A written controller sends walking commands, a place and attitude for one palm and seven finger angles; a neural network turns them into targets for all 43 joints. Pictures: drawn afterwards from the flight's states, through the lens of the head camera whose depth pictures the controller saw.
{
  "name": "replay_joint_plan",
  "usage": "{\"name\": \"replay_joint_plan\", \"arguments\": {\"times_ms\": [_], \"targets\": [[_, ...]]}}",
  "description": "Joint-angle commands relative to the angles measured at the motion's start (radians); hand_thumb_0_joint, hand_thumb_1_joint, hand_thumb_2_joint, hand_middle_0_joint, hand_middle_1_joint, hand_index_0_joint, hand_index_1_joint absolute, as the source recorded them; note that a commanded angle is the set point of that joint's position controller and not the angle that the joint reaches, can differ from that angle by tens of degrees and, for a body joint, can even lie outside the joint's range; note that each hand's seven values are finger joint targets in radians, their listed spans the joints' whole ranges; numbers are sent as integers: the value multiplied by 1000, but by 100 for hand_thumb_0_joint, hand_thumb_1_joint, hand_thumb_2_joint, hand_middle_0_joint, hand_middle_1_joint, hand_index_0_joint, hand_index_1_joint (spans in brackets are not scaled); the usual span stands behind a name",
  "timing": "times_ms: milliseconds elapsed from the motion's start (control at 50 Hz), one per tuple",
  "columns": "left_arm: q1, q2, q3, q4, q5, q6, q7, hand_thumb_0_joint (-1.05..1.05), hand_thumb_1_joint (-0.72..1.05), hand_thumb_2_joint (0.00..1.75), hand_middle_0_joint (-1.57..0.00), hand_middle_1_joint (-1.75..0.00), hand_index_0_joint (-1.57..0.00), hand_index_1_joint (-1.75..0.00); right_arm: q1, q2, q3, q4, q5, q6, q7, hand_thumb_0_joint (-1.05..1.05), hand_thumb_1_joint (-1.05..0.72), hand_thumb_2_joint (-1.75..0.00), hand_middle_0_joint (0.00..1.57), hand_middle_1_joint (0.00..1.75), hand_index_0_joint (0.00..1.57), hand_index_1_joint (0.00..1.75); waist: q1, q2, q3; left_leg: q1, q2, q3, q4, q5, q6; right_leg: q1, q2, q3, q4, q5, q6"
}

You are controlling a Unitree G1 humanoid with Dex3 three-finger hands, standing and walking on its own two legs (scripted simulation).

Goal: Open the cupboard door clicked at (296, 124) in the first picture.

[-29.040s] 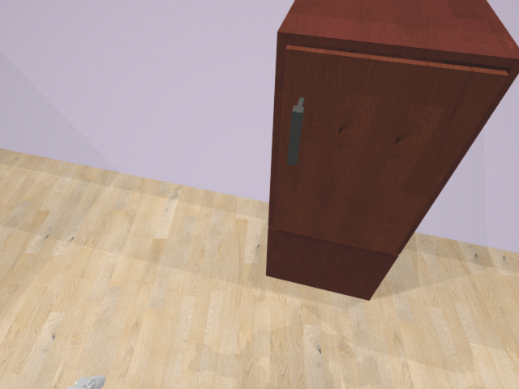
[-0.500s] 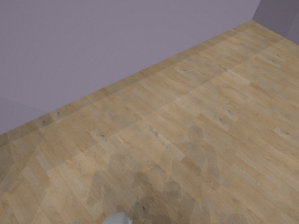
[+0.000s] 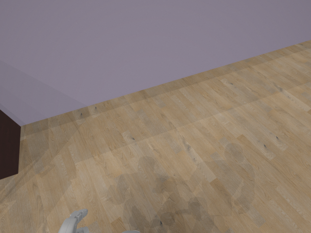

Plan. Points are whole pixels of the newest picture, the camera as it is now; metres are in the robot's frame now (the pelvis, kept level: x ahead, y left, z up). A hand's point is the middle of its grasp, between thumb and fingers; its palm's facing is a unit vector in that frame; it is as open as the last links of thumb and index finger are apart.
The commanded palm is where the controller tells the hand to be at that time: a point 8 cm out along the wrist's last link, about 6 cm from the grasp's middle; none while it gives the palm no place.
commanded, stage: turn to face it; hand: left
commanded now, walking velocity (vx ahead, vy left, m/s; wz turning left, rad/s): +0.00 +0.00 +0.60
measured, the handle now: out of the picture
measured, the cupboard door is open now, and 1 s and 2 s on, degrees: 43 43 43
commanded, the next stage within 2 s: take the last steps up to it in 1.78 s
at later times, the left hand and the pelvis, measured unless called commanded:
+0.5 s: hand out of the picture -0.03 +0.24 -0.18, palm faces +0.38 -0.89 -0.26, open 7.4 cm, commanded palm none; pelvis +0.02 +0.02 +0.00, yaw +20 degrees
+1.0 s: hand out of the picture +0.05 +0.20 -0.13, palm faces +0.56 -0.78 -0.28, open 7.4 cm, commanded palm none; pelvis +0.06 -0.02 +0.01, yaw +36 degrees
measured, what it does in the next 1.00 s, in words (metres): steps on the spot, turning left: left foot, then right foot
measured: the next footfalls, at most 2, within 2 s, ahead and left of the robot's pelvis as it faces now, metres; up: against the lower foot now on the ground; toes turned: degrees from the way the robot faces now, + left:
left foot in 0.40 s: +0.04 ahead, +0.12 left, +0.00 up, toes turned +23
right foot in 0.90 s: +0.13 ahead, -0.09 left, +0.00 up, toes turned +31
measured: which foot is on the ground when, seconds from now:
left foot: up 0.00-0.38, down 0.40-0.90, up 0.92-1.00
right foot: down 0.00-0.40, up 0.42-0.88, down 0.90-1.00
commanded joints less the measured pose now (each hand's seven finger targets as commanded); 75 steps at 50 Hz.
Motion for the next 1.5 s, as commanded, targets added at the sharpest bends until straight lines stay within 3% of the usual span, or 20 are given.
{"name": "replay_joint_plan", "arguments": {"times_ms": [0, 60, 280, 340, 360, 380, 400, 520, 740, 820, 840, 880, 980, 1220, 1280, 1300, 1320, 1340, 1360, 1480], "targets": [[143, 206, 45, -27, 7, -27, 30, 0, 90, 90, -20, -30, -20, -30, -43, -104, -36, -94, 1, -13, -4, 0, -90, -90, 20, 30, 20, 30, 54, -316, -145, -262, 29, 18, 581, -228, -26, 252, -425, 318, -231, 561, -182], [58, 135, 24, -51, 4, -25, 29, 0, 90, 90, -20, -30, -20, -30, -33, -71, -23, -56, 3, 3, 16, 0, -90, -90, 20, 30, 20, 30, 1, -229, -96, -257, 68, 68, 626, -50, -49, 211, -297, 48, -203, 615, -116], [191, 197, 54, -1, 16, -20, 23, 0, 90, 90, -20, -30, -20, -30, -152, -37, 4, -86, 9, -8, 27, 0, -90, -90, 20, 30, 20, 30, 66, -258, -99, -109, 59, 217, 125, -77, -21, 293, -355, -95, -113, 740, -120], [162, 211, 60, 0, 10, -20, 12, 0, 90, 90, -20, -30, -20, -30, -51, -74, -7, -78, 1, -19, 24, 0, -90, -90, 20, 30, 20, 30, -4, -199, -144, 121, 27, 241, -113, 87, 9, 189, -332, -162, 70, 690, -59], [146, 197, 58, -19, 1, -18, 6, 0, 90, 90, -20, -30, -20, -30, 45, -146, -26, -60, -5, -28, 20, 0, -90, -90, 20, 30, 20, 30, -63, -51, -221, 336, 130, 121, -187, 349, 62, 28, -288, -196, 268, 490, -7], [103, 117, 36, -72, -8, -14, -3, 0, 90, 90, -20, -30, -20, -30, 130, -276, -58, -51, -11, -33, 11, 0, -90, -90, 20, 30, 20, 30, -107, 283, -241, 465, 446, -315, -229, 811, 238, -279, -115, -179, 537, -320, 69], [38, 137, 30, -98, 6, 6, 13, 0, 90, 90, -20, -30, -20, -30, 174, -294, -54, -28, 1, -26, 2, 0, -90, -90, 20, 30, 20, 30, -113, 172, -267, 421, 499, -323, -236, 794, 291, -301, -106, -15, 620, -382, 51], [93, 118, 41, -11, 11, 25, -3, 0, 90, 90, -20, -30, -20, -30, -46, -186, -19, -92, -4, -44, -20, 0, -90, -90, 20, 30, 20, 30, 16, 63, -101, 151, 277, -98, -318, 449, 174, -251, -92, 44, 588, -65, 69], [-12, 102, 31, -70, 2, 13, 5, 0, 90, 90, -20, -30, -20, -30, 32, -185, -38, -67, -11, -34, -17, 0, -90, -90, 20, 30, 20, 30, -16, 126, -148, 201, 241, -234, -252, 535, 188, -158, -9, 39, 257, -114, 63], [77, 102, 35, -51, -8, 0, 14, 0, 90, 90, -20, -30, -20, -30, -11, -173, -45, -81, -6, -25, -18, 0, -90, -90, 20, 30, 20, 30, 31, 108, -171, 76, 199, -274, -182, 526, 151, 91, 30, 21, -32, 15, 40], [122, 128, 42, -41, -4, -10, 18, 0, 90, 90, -20, -30, -20, -30, -21, -159, -43, -86, 1, -27, -14, 0, -90, -90, 20, 30, 20, 30, 57, 47, -184, 4, 159, -250, -127, 440, 110, 218, -2, 41, -184, 117, 34], [148, 245, 57, -39, 16, -20, 28, 0, 90, 90, -20, -30, -20, -30, -3, -78, -34, -109, 10, -31, -4, 0, -90, -90, 20, 30, 20, 30, 70, -315, -177, -279, -60, 49, 282, -247, -23, 362, -455, 404, -282, 372, -152], [43, 122, 23, -54, 0, -27, 29, 0, 90, 90, -20, -30, -20, -30, -2, -69, -27, -40, 0, 6, 15, 0, -90, -90, 20, 30, 20, 30, -10, -216, -79, -266, 56, 61, 620, -28, -52, 206, -281, 54, -212, 627, -114], [212, 186, 49, 13, 15, -22, 22, 0, 90, 90, -20, -30, -20, -30, -165, -35, 6, -74, 7, -3, 24, 0, -90, -90, 20, 30, 20, 30, 69, -253, -84, -136, 55, 201, 156, -80, -25, 305, -341, -79, -131, 756, -125], [202, 206, 55, 21, 14, -22, 15, 0, 90, 90, -20, -30, -20, -30, -110, -53, 4, -72, 5, -16, 19, 0, -90, -90, 20, 30, 20, 30, 31, -244, -121, 24, 19, 239, -28, 1, 1, 255, -335, -117, -27, 779, -94], [178, 213, 58, 19, 6, -23, 11, 0, 90, 90, -20, -30, -20, -30, -44, -79, -3, -60, 1, -23, 16, 0, -90, -90, 20, 30, 20, 30, -14, -217, -159, 155, 23, 237, -150, 120, 17, 197, -324, -154, 79, 729, -62], [166, 186, 53, 0, -1, -20, 5, 0, 90, 90, -20, -30, -20, -30, 34, -163, -23, -45, -7, -32, 13, 0, -90, -90, 20, 30, 20, 30, -61, -40, -225, 376, 164, 78, -205, 395, 79, 1, -260, -191, 277, 452, -3], [127, 107, 27, -40, -6, -16, -1, 0, 90, 90, -20, -30, -20, -30, 104, -271, -50, -36, -8, -33, 7, 0, -90, -90, 20, 30, 20, 30, -92, 266, -246, 480, 447, -282, -234, 822, 227, -260, -114, -155, 526, -325, 54], [87, 128, 25, -59, 4, 7, 15, 0, 90, 90, -20, -30, -20, -30, 127, -280, -41, -24, 2, -26, -2, 0, -90, -90, 20, 30, 20, 30, -92, 153, -266, 415, 488, -250, -236, 797, 274, -265, -108, -8, 585, -372, 39], [149, 99, 28, 43, 8, 25, -1, 0, 90, 90, -20, -30, -20, -30, -49, -157, 0, -63, -2, -52, -31, 0, -90, -90, 20, 30, 20, 30, 23, 58, -119, 205, 299, -32, -292, 665, 193, -214, -92, 30, 559, -90, 59]]}}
